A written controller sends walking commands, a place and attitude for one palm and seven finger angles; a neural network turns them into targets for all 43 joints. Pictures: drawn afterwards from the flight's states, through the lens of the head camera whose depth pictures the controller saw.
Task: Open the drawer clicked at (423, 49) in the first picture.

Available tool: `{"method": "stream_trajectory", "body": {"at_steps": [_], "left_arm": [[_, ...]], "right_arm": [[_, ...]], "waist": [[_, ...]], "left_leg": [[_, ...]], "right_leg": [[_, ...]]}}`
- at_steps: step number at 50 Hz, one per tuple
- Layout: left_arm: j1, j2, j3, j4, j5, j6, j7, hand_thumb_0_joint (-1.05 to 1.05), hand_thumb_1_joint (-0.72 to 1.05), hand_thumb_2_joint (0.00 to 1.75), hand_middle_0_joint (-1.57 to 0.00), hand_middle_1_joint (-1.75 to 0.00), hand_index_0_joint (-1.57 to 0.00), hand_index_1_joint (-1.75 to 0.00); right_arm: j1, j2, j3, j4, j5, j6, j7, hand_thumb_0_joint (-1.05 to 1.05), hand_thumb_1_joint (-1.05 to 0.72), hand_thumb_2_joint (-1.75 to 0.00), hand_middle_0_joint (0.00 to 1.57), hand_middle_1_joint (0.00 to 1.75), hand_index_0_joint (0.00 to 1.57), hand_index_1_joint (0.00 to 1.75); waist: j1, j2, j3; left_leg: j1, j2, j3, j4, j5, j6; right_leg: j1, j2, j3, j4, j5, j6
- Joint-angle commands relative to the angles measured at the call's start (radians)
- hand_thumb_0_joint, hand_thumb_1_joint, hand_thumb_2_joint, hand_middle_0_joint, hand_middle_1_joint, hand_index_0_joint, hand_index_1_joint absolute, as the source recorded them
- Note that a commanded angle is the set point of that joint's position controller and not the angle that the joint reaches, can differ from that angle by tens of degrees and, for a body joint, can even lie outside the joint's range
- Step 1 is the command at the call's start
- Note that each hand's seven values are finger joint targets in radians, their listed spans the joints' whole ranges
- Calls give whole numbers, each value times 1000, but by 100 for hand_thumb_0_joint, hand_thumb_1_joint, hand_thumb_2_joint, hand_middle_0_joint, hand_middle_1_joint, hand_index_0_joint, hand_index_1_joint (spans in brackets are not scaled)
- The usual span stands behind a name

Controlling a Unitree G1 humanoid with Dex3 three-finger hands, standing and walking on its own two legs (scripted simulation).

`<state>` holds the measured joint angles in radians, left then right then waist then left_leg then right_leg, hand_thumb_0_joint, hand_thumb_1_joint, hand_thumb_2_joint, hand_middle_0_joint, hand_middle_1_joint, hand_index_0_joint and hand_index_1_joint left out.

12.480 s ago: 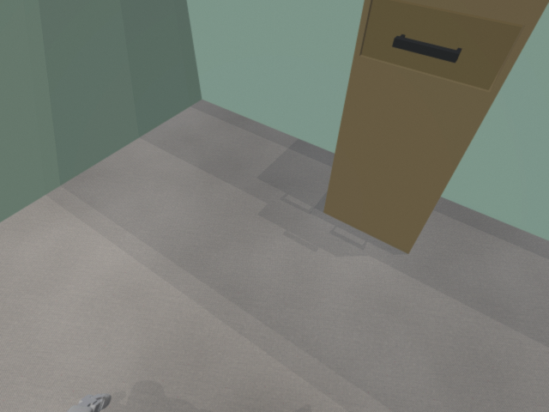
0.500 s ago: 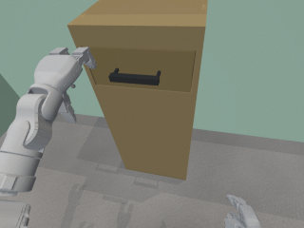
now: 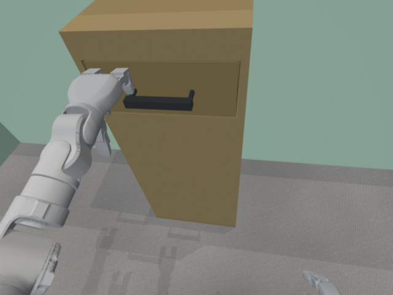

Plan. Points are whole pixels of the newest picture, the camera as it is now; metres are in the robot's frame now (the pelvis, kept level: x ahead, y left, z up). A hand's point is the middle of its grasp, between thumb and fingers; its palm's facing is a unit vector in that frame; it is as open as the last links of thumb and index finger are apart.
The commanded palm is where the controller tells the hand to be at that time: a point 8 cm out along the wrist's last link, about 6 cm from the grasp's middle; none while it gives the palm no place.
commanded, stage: move the hooked fingers above the handle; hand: left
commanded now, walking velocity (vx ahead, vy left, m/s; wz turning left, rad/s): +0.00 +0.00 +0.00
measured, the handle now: (160, 97) +0.55 +0.15 +0.10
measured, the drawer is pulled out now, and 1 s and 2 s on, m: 0.00 0.00 0.00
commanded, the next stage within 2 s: none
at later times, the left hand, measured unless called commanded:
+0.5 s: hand (133, 101) +0.47 +0.19 +0.15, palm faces -0.08 +0.03 -1.00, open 13.8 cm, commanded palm +0.46 +0.16 +0.22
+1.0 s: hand (167, 85) +0.50 +0.11 +0.17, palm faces +0.11 +0.01 -0.99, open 13.6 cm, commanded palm +0.48 +0.18 +0.21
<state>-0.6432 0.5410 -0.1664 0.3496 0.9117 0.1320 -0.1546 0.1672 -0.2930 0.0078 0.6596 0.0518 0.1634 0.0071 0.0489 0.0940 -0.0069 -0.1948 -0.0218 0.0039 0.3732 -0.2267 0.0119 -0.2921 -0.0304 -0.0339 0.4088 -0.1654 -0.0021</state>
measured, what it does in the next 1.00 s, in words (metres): stands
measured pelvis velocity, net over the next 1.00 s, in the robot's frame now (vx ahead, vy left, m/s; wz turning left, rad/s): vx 0.01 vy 0.00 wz -0.08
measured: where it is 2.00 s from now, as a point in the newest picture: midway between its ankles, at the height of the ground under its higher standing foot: outside the picture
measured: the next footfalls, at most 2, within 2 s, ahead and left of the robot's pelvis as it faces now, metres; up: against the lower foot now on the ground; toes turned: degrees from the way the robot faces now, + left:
none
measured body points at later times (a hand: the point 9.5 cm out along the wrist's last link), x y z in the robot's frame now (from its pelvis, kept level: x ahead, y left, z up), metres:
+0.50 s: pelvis +0.03 +0.01 +0.00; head +0.07 -0.03 +0.44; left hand +0.47 +0.18 +0.20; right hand +0.14 -0.23 -0.15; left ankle -0.02 +0.11 -0.74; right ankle +0.03 -0.12 -0.74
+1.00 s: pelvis +0.01 +0.00 +0.00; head +0.04 -0.05 +0.44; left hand +0.49 +0.11 +0.22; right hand +0.10 -0.25 -0.15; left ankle -0.02 +0.11 -0.74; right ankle +0.03 -0.12 -0.74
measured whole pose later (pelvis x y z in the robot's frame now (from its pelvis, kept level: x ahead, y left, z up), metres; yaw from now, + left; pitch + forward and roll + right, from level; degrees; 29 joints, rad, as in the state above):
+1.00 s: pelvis +0.01 +0.00 +0.00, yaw -4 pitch +7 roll +1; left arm -0.95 0.42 -0.20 0.82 0.98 0.12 0.10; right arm 0.16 -0.24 0.05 0.71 0.06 0.20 -0.08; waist -0.05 0.09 -0.03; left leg -0.26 0.00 0.08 0.39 -0.25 0.01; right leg -0.40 0.00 0.04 0.45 -0.17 0.00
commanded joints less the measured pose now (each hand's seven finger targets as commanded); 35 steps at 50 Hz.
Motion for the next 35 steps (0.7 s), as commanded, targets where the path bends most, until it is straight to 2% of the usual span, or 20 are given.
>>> {"method": "stream_trajectory", "body": {"at_steps": [1, 5, 6, 7, 8, 10, 11, 13, 15, 16, 19, 21, 23, 24, 26, 28, 30, 31, 32, 35], "left_arm": [[-506, 133, 18, -301, -21, -86, -24, 0, -50, 30, -30, -120, -30, -120], [-566, 165, 92, -273, -55, -184, 35, 0, -50, 30, -30, -120, -30, -120], [-572, 236, 165, -233, -56, -197, 67, 0, -50, 30, -30, -120, -30, -120], [-578, 238, 186, -179, -56, -198, 99, 0, -50, 30, -30, -120, -30, -120], [-563, 265, 234, -118, -50, -194, 134, 0, -50, 30, -30, -120, -30, -120], [-556, 228, 220, -21, -37, -165, 192, 0, -50, 30, -30, -120, -30, -120], [-565, 227, 214, 36, -21, -140, 214, 0, -50, 30, -30, -120, -30, -120], [-565, 225, 194, 84, 16, -87, 232, 0, -50, 30, -30, -120, -30, -120], [-568, 196, 145, 123, 68, -14, 221, 0, -50, 30, -30, -120, -30, -120], [-549, 171, 121, 138, 78, 17, 200, 0, -50, 30, -30, -120, -30, -120], [-582, 41, -15, 94, 58, 68, 100, 0, -50, 30, -30, -120, -30, -120], [-610, -62, -117, -4, 17, 45, 20, 0, -50, 30, -30, -120, -30, -120], [-644, -46, -117, -84, -11, -18, -26, 0, -50, 30, -30, -120, -30, -120], [-674, -60, -131, -135, -23, -59, -37, 0, -50, 30, -30, -120, -30, -120], [-732, -33, -106, -158, -43, -131, -21, 0, -50, 30, -30, -120, -30, -120], [-785, 45, -8, -104, -42, -188, 46, 0, -50, 30, -30, -120, -30, -120], [-812, 104, 89, -29, -38, -217, 139, 0, -50, 30, -30, -120, -30, -120], [-809, 182, 171, 19, -35, -216, 196, 0, -50, 30, -30, -120, -30, -120], [-819, 194, 183, 70, -21, -201, 238, 0, -50, 30, -30, -120, -30, -120], [-809, 215, 179, 200, 25, -132, 301, 0, -50, 30, -30, -120, -30, -120]], "right_arm": [[-109, -95, -39, -177, -3, -57, -23, 0, -90, -90, 20, 30, 20, 30], [-61, -79, -39, -147, -12, -72, -40, 0, -90, -90, 20, 30, 20, 30], [-47, -84, -38, -132, -18, -72, -41, 0, -90, -90, 20, 30, 20, 30], [-45, -77, -31, -125, -20, -74, -40, 0, -90, -90, 20, 30, 20, 30], [-38, -72, -29, -111, -21, -71, -42, 0, -90, -90, 20, 30, 20, 30], [-51, -62, -21, -95, -18, -57, -38, 0, -90, -90, 20, 30, 20, 30], [-54, -67, -21, -86, -17, -48, -33, 0, -90, -90, 20, 30, 20, 30], [-60, -69, -21, -83, -21, -40, -28, 0, -90, -90, 20, 30, 20, 30], [-65, -77, -23, -84, -23, -25, -17, 0, -90, -90, 20, 30, 20, 30], [-68, -84, -29, -93, -21, -17, -10, 0, -90, -90, 20, 30, 20, 30], [-60, -100, -47, -125, -6, 1, -4, 0, -90, -90, 20, 30, 20, 30], [-61, -99, -57, -155, 0, -2, -9, 0, -90, -90, 20, 30, 20, 30], [-39, -101, -61, -149, -7, -13, -19, 0, -90, -90, 20, 30, 20, 30], [-32, -97, -60, -149, -9, -20, -24, 0, -90, -90, 20, 30, 20, 30], [0, -88, -59, -132, -13, -34, -32, 0, -90, -90, 20, 30, 20, 30], [46, -81, -63, -99, -17, -43, -40, 0, -90, -90, 20, 30, 20, 30], [73, -72, -57, -76, -25, -48, -43, 0, -90, -90, 20, 30, 20, 30], [76, -78, -56, -61, -33, -50, -45, 0, -90, -90, 20, 30, 20, 30], [73, -66, -46, -57, -32, -49, -43, 0, -90, -90, 20, 30, 20, 30], [48, -62, -33, -47, -25, -28, -44, 0, -90, -90, 20, 30, 20, 30]], "waist": [[-50, -112, -405], [-35, -73, -392], [-21, -88, -389], [-10, -104, -377], [3, -129, -369], [13, -119, -330], [11, -135, -324], [17, -116, -357], [14, -87, -409], [5, -89, -441], [-55, -133, -448], [-91, -166, -450], [-100, -137, -457], [-101, -117, -476], [-101, -86, -445], [-89, -72, -428], [-62, -86, -437], [-38, -110, -457], [-37, -114, -465], [-36, -147, -458]], "left_leg": [[67, -19, 14, -17, 250, 22], [84, -15, 2, -1, 313, 6], [62, -12, 3, -3, 319, 0], [30, -15, 4, -3, 331, -2], [2, -11, 10, -5, 339, -5], [-39, -7, 28, -12, 341, -14], [-54, -5, 34, -19, 335, -19], [-55, 2, 48, -14, 364, -17], [-52, 6, 54, -9, 407, -19], [-38, 7, 55, -4, 422, -17], [11, 12, 45, 19, 436, 4], [73, 6, 27, 38, 469, 20], [117, 1, 3, 57, 509, 25], [139, -3, -8, 64, 531, 24], [150, -4, -18, 77, 533, 12], [123, -4, -22, 83, 509, -8], [76, -7, -14, 84, 532, -28], [40, -10, -4, 82, 525, -33], [-5, -13, 4, 74, 506, -32], [-82, -4, 41, 56, 460, -23]], "right_leg": [[232, 11, 23, -9, 193, -29], [197, 19, 9, 8, 218, -36], [211, 20, 6, 7, 216, -38], [221, 21, 3, 15, 229, -39], [237, 20, 3, 21, 243, -39], [233, 19, 0, 26, 248, -40], [240, 18, 2, 23, 238, -40], [255, 15, 10, 37, 278, -41], [263, 14, 11, 53, 316, -43], [267, 14, 13, 54, 325, -44], [221, 16, 8, 52, 354, -36], [186, 20, 8, 51, 370, -30], [155, 24, 9, 63, 368, -28], [139, 25, 10, 69, 358, -28], [100, 28, 6, 67, 328, -34], [81, 35, 0, 75, 310, -40], [103, 41, -11, 90, 330, -46], [140, 41, -8, 93, 346, -47], [171, 40, -4, 102, 365, -48], [220, 30, 9, 108, 393, -45]]}}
